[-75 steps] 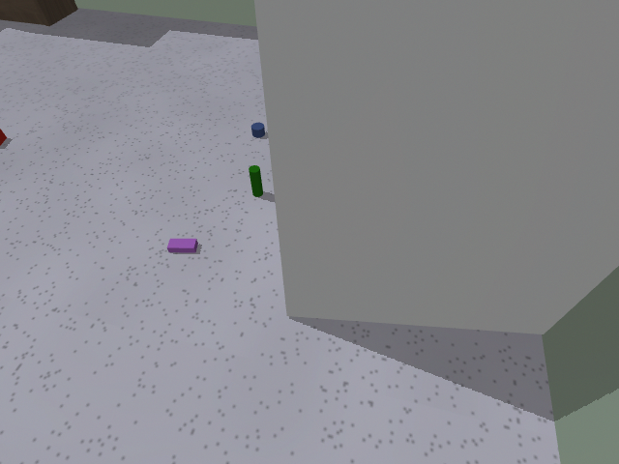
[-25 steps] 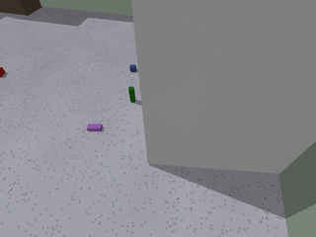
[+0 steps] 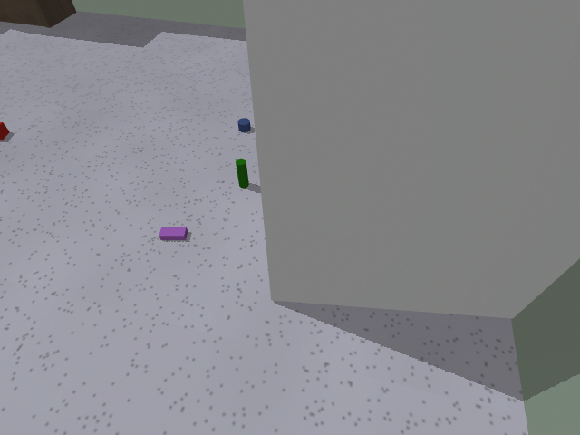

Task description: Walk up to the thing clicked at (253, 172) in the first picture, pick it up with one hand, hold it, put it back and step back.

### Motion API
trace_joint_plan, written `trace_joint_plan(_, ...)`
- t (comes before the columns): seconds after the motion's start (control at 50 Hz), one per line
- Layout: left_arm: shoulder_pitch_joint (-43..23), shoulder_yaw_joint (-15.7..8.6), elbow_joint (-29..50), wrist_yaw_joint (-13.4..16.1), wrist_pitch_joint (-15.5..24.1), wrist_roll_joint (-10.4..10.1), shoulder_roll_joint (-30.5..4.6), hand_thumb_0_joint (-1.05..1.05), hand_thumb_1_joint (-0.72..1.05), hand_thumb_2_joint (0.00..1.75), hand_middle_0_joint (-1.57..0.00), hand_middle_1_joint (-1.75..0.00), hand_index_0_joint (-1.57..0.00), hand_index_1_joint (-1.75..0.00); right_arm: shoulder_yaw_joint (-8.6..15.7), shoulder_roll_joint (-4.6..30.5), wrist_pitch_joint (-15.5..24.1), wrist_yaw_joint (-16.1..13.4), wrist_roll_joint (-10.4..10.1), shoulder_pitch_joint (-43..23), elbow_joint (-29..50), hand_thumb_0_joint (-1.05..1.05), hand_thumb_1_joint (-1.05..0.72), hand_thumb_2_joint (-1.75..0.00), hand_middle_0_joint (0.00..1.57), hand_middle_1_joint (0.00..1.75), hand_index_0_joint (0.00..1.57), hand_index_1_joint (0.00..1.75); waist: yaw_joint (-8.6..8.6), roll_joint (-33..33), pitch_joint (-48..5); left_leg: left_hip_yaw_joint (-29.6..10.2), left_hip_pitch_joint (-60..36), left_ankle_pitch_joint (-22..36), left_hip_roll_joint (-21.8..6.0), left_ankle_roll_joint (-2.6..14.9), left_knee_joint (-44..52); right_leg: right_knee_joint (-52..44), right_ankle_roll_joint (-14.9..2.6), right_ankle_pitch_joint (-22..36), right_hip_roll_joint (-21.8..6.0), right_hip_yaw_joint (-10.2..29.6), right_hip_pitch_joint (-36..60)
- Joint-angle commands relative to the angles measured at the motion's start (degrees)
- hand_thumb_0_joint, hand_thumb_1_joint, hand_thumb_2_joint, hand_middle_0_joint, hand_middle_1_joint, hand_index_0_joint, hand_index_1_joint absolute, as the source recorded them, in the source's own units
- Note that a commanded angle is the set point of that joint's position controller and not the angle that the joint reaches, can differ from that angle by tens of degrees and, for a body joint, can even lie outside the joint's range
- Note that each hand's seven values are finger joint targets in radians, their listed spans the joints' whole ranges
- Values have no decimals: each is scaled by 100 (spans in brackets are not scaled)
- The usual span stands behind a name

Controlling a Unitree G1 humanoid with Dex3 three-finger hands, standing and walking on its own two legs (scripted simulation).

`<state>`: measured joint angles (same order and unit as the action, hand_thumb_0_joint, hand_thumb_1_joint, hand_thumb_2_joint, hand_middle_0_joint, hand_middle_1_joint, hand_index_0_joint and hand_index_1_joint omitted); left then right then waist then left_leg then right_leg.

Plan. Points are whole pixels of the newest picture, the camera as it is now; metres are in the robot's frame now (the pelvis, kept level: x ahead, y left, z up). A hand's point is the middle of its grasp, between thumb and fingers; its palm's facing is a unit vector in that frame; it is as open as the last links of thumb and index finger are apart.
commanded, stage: stand
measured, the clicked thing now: (242, 173) +1.35 +0.25 -0.71
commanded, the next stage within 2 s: walk up in 0.92 s
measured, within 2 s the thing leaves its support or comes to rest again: neither
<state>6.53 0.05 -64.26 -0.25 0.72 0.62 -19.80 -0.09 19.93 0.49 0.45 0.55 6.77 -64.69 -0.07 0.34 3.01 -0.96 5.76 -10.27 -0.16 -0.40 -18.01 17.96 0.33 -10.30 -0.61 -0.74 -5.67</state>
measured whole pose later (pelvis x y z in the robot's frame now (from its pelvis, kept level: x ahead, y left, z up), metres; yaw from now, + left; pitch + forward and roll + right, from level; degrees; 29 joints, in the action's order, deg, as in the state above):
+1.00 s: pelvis +0.00 +0.00 -0.01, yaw +5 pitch -2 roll +1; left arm 3.1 -2.6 -59.6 -1.0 -1.6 0.6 -21.5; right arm 1.2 19.4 0.4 0.5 0.3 9.6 -59.7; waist 1.0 -1.6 5.4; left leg -5.3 9.2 -11.0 2.3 0.0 -21.8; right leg 25.5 -0.2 -14.8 -2.3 -2.9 -8.9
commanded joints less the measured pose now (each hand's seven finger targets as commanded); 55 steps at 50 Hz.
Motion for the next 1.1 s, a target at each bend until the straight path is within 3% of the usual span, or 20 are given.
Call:
trace_joint_plan(0.0, -183, -225, 314, 81, 114, -3, -1228, 0, 90, 90, -20, -30, -20, -30, 215, 1243, 142, -101, -14, -221, 346, 0, -90, -90, 20, 30, 20, 30, -10, -49, -507, -518, -83, 757, -711, 197, 230, -271, -197, 686, -706, 552, 92)
trace_joint_plan(0.08, -191, -220, 317, 80, 127, -26, -1217, 0, 90, 90, -20, -30, -20, -30, 182, 1214, 158, -102, -14, -187, 343, 0, -90, -90, 20, 30, 20, 30, -8, 20, -435, -496, -12, 915, -694, 186, 235, -259, -176, 879, -727, 566, 140)
trace_joint_plan(0.38, -143, -209, 306, 88, 117, -19, -1221, 0, 90, 90, -20, -30, -20, -30, 202, 1258, 137, -103, -15, -182, 333, 0, -90, -90, 20, 30, 20, 30, -1, 2, -434, -528, 1, 817, -694, 165, 270, -309, -177, 679, -699, 531, 94)
trace_joint_plan(0.58, -195, -223, 323, 89, 120, -12, -1235, 0, 90, 90, -20, -30, -20, -30, 193, 1246, 153, -106, -6, -190, 356, 0, -90, -90, 20, 30, 20, 30, 3, 9, -565, -508, -57, 1089, -714, 175, 220, -237, -184, 998, -745, 533, 252)
trace_joint_plan(0.74, -136, -212, 302, 85, 108, -16, -1235, 0, 90, 90, -20, -30, -20, -30, 193, 1238, 145, -112, -12, -214, 338, 0, -90, -90, 20, 30, 20, 30, -19, -26, -461, -524, -51, 973, -705, 158, 275, -262, -172, 785, -709, 513, 151)
trace_joint_plan(0.88, -179, -213, 315, 99, 121, -10, -1251, 0, 90, 90, -20, -30, -20, -30, 194, 1223, 142, -118, -11, -158, 347, 0, -90, -90, 20, 30, 20, 30, 17, -92, -538, -503, -90, 1185, -706, 171, 203, -238, -174, 1077, -748, 516, 221)
trace_joint_plan(0.9, -755, -646, 882, 25, -21, -20, -1747, 0, 90, 90, -20, -30, -20, -30, 438, 1646, 74, -94, -58, 274, 749, 0, -90, -90, 20, 30, 20, 30, -9, -329, 16, -1292, 1077, 2481, -558, 436, -181, 829, -164, 665, -377, -179, 506)
trace_joint_plan(0.92, -812, -663, 1044, 24, -111, -17, -1629, 0, 90, 90, -20, -30, -20, -30, 486, 1690, 57, -123, -59, 470, 790, 0, -90, -90, 20, 30, 20, 30, 56, -80, 53, -1539, 1151, 2697, -707, 523, -139, 1045, -228, 63, -262, -105, 320)
trace_joint_plan(0.94, -797, -684, 1128, 18, -171, -22, -1538, 0, 90, 90, -20, -30, -20, -30, 547, 1748, 50, -145, -45, 611, 828, 0, -90, -90, 20, 30, 20, 30, 86, 155, 24, -1912, 949, 2625, -863, 654, -48, 1216, -243, -477, -127, -74, 60)
trace_joint_plan(0.96, -594, -665, 1233, 3, -190, -35, -1376, 0, 90, 90, -20, -30, -20, -30, 636, 1942, 58, -150, -11, 572, 951, 0, -90, -90, 20, 30, 20, 30, 30, 512, -186, -2417, 413, 2922, -1135, 998, 2, 1547, -164, -751, 33, -66, -511)
trace_joint_plan(0.98, -543, -663, 1337, -20, -208, -13, -1239, 0, 90, 90, -20, -30, -20, -30, 748, 2045, 52, -157, 35, 592, 1116, 0, -90, -90, 20, 30, 20, 30, 69, 916, -352, -3115, 227, 2940, -1404, 1296, 136, 2054, -122, -1594, 228, 27, -867)
trace_joint_plan(1.0, -542, -677, 1468, -56, -246, 6, -1180, 0, 90, 90, -20, -30, -20, -30, 822, 2056, 48, -200, 98, 545, 1244, 0, -90, -90, 20, 30, 20, 30, 43, 1111, -419, -3526, 266, 2421, -1539, 1419, 291, 2593, -142, -2089, 209, 475, -1076)
trace_joint_plan(1.02, -443, -686, 1584, -89, -257, -7, -1195, 0, 90, 90, -20, -30, -20, -30, 864, 2068, 56, -255, 122, 428, 1399, 0, -90, -90, 20, 30, 20, 30, -77, 1168, -559, -3537, 150, 2001, -1531, 1393, 240, 2668, -241, -2081, 52, 868, -1139)
trace_joint_plan(1.04, -190, -706, 1593, -108, -229, -7, -1258, 0, 90, 90, -20, -30, -20, -30, 865, 1994, 72, -289, 119, 187, 1544, 0, -90, -90, 20, 30, 20, 30, -264, 1109, -716, -3182, 33, 2113, -1393, 1298, -65, 2724, -338, -1955, -87, 936, -1178)
trace_joint_plan(1.06, -99, -707, 1628, -118, -205, -13, -1250, 0, 90, 90, -20, -30, -20, -30, 839, 1840, 75, -293, 132, 112, 1665, 0, -90, -90, 20, 30, 20, 30, -325, 960, -863, -2762, -33, 2288, -1129, 1138, -413, 2406, -360, -1822, -129, 841, -1124)
trace_joint_plan(1.08, -49, -714, 1681, -118, -181, -5, -1223, 0, 90, 90, -20, -30, -20, -30, 811, 1682, 71, -273, 116, 107, 1751, 0, -90, -90, 20, 30, 20, 30, -418, 746, -937, -2379, 253, 2092, -823, 899, -752, 1661, -396, -1459, -187, 781, -688)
